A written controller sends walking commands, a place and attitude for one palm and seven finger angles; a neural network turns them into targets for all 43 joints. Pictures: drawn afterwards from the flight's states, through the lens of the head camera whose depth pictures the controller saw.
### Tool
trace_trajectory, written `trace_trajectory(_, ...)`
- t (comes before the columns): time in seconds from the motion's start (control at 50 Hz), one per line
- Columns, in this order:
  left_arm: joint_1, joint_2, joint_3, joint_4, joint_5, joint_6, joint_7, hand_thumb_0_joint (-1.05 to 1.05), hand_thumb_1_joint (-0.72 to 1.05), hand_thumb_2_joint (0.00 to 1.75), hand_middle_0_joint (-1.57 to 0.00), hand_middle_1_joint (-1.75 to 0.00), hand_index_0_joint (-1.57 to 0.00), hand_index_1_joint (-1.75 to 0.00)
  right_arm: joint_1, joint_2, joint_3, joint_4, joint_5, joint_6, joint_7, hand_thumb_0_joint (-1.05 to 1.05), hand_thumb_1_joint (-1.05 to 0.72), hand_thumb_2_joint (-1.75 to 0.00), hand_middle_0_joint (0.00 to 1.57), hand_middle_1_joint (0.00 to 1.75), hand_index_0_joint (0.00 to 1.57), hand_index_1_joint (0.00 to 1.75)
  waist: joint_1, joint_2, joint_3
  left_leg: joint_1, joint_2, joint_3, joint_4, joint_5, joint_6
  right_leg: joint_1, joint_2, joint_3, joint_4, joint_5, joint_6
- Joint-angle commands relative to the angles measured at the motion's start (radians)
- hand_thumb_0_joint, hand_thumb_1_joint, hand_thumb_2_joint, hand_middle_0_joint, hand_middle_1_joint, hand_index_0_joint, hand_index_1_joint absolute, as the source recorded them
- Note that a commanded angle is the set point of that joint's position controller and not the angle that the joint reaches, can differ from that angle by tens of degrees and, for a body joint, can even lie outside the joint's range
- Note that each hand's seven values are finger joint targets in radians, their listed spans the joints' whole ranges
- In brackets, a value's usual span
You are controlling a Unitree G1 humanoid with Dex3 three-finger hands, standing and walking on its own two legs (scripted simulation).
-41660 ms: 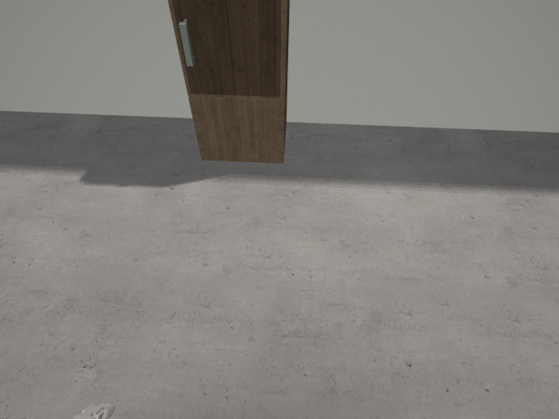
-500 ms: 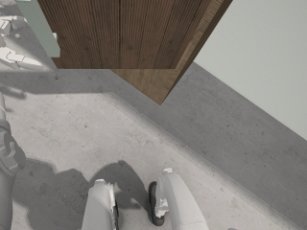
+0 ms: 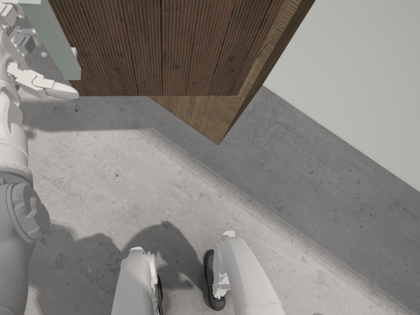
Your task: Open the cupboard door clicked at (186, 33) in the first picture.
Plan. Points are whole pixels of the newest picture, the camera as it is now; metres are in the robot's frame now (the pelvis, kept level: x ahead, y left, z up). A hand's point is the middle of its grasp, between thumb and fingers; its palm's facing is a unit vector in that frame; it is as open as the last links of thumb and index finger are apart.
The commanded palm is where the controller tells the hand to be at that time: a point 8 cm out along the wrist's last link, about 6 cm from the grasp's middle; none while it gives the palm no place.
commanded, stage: slide the fingers in behind the handle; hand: left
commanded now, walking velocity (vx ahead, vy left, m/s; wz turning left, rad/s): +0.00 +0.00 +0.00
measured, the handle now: (57, 31) +0.59 +0.20 +0.04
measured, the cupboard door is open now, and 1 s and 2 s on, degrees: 40 40 41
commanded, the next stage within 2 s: close the thumb around the handle in 0.98 s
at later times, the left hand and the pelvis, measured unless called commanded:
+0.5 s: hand (69, 55) +0.55 +0.18 +0.04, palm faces -0.01 -1.00 -0.01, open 13.9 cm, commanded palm +0.53 +0.21 +0.05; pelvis +0.01 +0.00 +0.01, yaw +1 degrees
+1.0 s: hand (70, 55) +0.55 +0.18 +0.04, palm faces +0.00 -1.00 -0.02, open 14.0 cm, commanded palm +0.53 +0.20 +0.05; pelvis +0.01 -0.01 +0.00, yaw +1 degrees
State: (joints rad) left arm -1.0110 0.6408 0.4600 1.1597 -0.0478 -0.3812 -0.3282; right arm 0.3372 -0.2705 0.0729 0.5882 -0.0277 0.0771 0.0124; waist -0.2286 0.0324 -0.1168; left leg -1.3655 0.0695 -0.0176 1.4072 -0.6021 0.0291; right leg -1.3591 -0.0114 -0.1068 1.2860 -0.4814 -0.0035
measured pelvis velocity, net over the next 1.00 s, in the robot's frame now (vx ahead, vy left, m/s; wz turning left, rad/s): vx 0.01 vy -0.01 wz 0.02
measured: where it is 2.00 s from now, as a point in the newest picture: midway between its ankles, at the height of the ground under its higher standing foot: (185, 301)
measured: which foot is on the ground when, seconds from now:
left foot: down 0.00-1.00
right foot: down 0.00-1.00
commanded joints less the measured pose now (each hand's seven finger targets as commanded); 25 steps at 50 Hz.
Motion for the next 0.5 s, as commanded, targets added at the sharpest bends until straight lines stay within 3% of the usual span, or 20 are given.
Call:
trace_trajectory(0.0,-0.425,0.222,0.001,-0.243,-0.021,-0.079,0.005,0.00,-0.50,0.30,-0.30,-1.20,-0.30,-1.20,0.215,-0.203,-0.078,-0.013,-0.006,-0.003,-0.007,0.00,-0.90,-0.90,0.20,0.30,0.20,0.30,-0.005,0.238,-0.641,0.530,-0.025,-0.086,-0.170,0.504,-0.009,0.280,0.053,0.041,-0.124,0.266,-0.023)
trace_trajectory(0.04,-0.404,0.178,-0.020,-0.250,-0.027,-0.085,0.007,0.00,-0.50,0.30,-0.30,-1.20,-0.30,-1.20,0.218,-0.200,-0.082,-0.011,-0.006,-0.002,-0.003,0.00,-0.90,-0.90,0.20,0.30,0.20,0.30,-0.001,0.248,-0.653,0.576,-0.024,-0.095,-0.174,0.549,-0.016,0.259,0.053,0.037,-0.124,0.277,-0.024)
trace_trajectory(0.08,-0.412,0.145,-0.039,-0.222,-0.031,-0.078,0.015,0.00,-0.50,0.30,-0.30,-1.20,-0.30,-1.20,0.216,-0.196,-0.082,-0.004,-0.006,0.001,-0.002,0.00,-0.90,-0.90,0.20,0.30,0.20,0.30,-0.018,0.222,-0.596,0.545,-0.025,-0.087,-0.174,0.522,-0.012,0.254,0.052,0.036,-0.133,0.272,-0.021)
trace_trajectory(0.1,-0.400,0.165,-0.018,-0.204,-0.030,-0.073,0.022,0.00,-0.50,0.30,-0.30,-1.20,-0.30,-1.20,0.216,-0.198,-0.082,-0.007,-0.006,0.003,-0.003,0.00,-0.90,-0.90,0.20,0.30,0.20,0.30,-0.012,0.184,-0.583,0.504,-0.028,-0.081,-0.174,0.486,-0.008,0.278,0.053,0.040,-0.136,0.262,-0.020)
trace_trajectory(0.12,-0.410,0.181,-0.010,-0.213,-0.027,-0.080,0.029,0.00,-0.50,0.30,-0.30,-1.20,-0.30,-1.20,0.218,-0.198,-0.079,-0.007,-0.008,0.002,-0.005,0.00,-0.90,-0.90,0.20,0.30,0.20,0.30,-0.009,0.208,-0.589,0.513,-0.027,-0.085,-0.177,0.497,-0.009,0.272,0.052,0.040,-0.128,0.264,-0.024)
trace_trajectory(0.18,-0.419,0.125,-0.048,-0.204,-0.014,-0.087,0.050,0.00,-0.50,0.30,-0.30,-1.20,-0.30,-1.20,0.213,-0.189,-0.081,-0.008,-0.010,0.003,0.000,0.00,-0.90,-0.90,0.20,0.30,0.20,0.30,-0.014,0.207,-0.575,0.514,-0.030,-0.083,-0.180,0.489,-0.012,0.260,0.052,0.037,-0.131,0.255,-0.023)
trace_trajectory(0.22,-0.428,0.167,-0.013,-0.204,-0.013,-0.102,0.067,0.00,-0.50,0.30,-0.30,-1.20,-0.30,-1.20,0.213,-0.190,-0.079,-0.010,-0.012,0.002,-0.002,0.00,-0.90,-0.90,0.20,0.30,0.20,0.30,-0.010,0.194,-0.583,0.487,-0.032,-0.075,-0.171,0.475,-0.006,0.281,0.053,0.046,-0.126,0.260,-0.024)
trace_trajectory(0.28,-0.415,0.142,-0.033,-0.233,-0.003,-0.121,0.070,0.00,-0.50,0.30,-0.30,-1.20,-0.30,-1.20,0.214,-0.186,-0.085,-0.012,-0.015,0.001,0.003,0.00,-0.90,-0.90,0.20,0.30,0.20,0.30,-0.004,0.210,-0.633,0.520,-0.033,-0.074,-0.169,0.525,-0.011,0.306,0.049,0.048,-0.120,0.303,-0.023)
trace_trajectory(0.32,-0.411,0.086,-0.070,-0.247,-0.011,-0.127,0.066,0.00,-0.50,0.30,-0.30,-1.20,-0.30,-1.20,0.216,-0.183,-0.090,-0.012,-0.014,0.001,0.008,0.00,-0.90,-0.90,0.20,0.30,0.20,0.30,-0.011,0.214,-0.639,0.554,-0.033,-0.079,-0.172,0.551,-0.013,0.295,0.050,0.045,-0.122,0.316,-0.025)
trace_trajectory(0.4,-0.410,0.100,-0.047,-0.203,-0.021,-0.108,0.076,0.00,-0.50,0.30,-0.30,-1.20,-0.30,-1.20,0.209,-0.185,-0.089,-0.006,-0.010,0.009,0.003,0.00,-0.90,-0.90,0.20,0.30,0.20,0.30,-0.013,0.161,-0.592,0.484,-0.036,-0.067,-0.177,0.472,-0.007,0.319,0.051,0.048,-0.135,0.284,-0.019)
trace_trajectory(0.46,-0.432,0.087,-0.059,-0.223,-0.007,-0.122,0.099,0.00,-0.50,0.30,-0.30,-1.20,-0.30,-1.20,0.208,-0.179,-0.088,-0.008,-0.015,0.006,0.004,0.00,-0.90,-0.90,0.20,0.30,0.20,0.30,-0.005,0.210,-0.611,0.508,-0.039,-0.070,-0.176,0.491,-0.012,0.301,0.047,0.048,-0.126,0.285,-0.023)
trace_trajectory(0.48,-0.422,0.063,-0.078,-0.206,-0.002,-0.122,0.105,0.00,-0.50,0.30,-0.30,-1.20,-0.30,-1.20,0.208,-0.176,-0.087,-0.004,-0.015,0.006,0.007,0.00,-0.90,-0.90,0.20,0.30,0.20,0.30,-0.013,0.195,-0.599,0.502,-0.039,-0.067,-0.175,0.485,-0.011,0.299,0.048,0.048,-0.130,0.283,-0.021)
